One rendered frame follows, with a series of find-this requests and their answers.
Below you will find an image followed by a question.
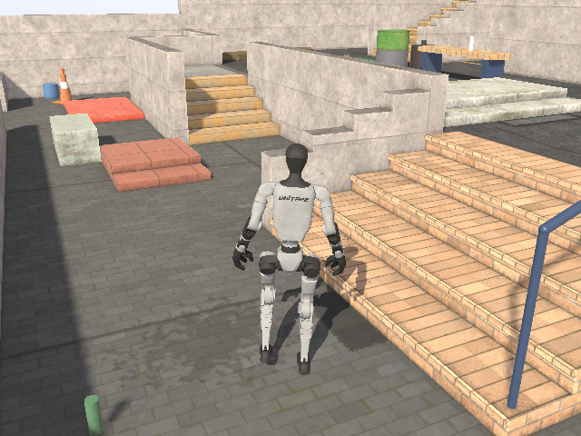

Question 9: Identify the right robot hand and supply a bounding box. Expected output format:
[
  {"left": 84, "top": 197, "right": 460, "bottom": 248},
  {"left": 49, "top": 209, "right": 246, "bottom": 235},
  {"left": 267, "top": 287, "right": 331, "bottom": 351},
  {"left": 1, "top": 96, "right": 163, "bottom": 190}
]
[{"left": 325, "top": 255, "right": 346, "bottom": 276}]

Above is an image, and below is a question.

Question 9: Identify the left robot hand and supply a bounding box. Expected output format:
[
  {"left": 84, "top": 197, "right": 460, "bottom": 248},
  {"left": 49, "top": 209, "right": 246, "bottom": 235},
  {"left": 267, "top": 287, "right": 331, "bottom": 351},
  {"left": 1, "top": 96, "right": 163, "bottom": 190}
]
[{"left": 232, "top": 248, "right": 253, "bottom": 271}]

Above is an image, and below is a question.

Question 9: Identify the right robot foot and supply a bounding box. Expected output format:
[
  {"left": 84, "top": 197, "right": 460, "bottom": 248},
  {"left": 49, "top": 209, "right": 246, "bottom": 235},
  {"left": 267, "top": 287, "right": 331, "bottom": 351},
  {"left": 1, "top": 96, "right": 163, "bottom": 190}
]
[{"left": 297, "top": 352, "right": 310, "bottom": 375}]

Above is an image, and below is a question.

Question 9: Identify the robot right thigh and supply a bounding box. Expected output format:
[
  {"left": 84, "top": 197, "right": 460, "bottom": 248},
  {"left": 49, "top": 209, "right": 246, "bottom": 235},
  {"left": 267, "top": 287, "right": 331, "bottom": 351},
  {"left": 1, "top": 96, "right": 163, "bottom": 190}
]
[{"left": 298, "top": 254, "right": 320, "bottom": 318}]

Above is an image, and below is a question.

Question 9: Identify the robot right upper arm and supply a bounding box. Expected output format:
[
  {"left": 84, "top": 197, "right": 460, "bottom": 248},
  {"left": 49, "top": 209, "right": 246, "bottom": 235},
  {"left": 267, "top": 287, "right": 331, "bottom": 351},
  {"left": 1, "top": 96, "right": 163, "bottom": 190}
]
[{"left": 313, "top": 184, "right": 336, "bottom": 235}]

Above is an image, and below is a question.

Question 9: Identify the right robot forearm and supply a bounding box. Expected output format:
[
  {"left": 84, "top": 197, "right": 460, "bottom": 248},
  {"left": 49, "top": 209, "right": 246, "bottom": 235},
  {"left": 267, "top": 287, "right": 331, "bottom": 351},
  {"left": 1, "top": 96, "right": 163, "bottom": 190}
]
[{"left": 327, "top": 222, "right": 344, "bottom": 258}]

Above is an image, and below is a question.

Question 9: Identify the robot left upper arm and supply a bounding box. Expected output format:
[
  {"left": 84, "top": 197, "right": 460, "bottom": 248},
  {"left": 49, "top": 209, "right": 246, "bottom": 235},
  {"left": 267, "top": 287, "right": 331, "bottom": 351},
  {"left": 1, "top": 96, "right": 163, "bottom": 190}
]
[{"left": 247, "top": 182, "right": 276, "bottom": 232}]

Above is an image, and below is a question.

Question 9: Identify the left robot forearm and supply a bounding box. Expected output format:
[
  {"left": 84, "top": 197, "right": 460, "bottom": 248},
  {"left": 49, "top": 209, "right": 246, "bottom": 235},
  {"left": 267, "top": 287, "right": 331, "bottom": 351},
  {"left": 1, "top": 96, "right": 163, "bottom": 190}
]
[{"left": 236, "top": 217, "right": 256, "bottom": 253}]

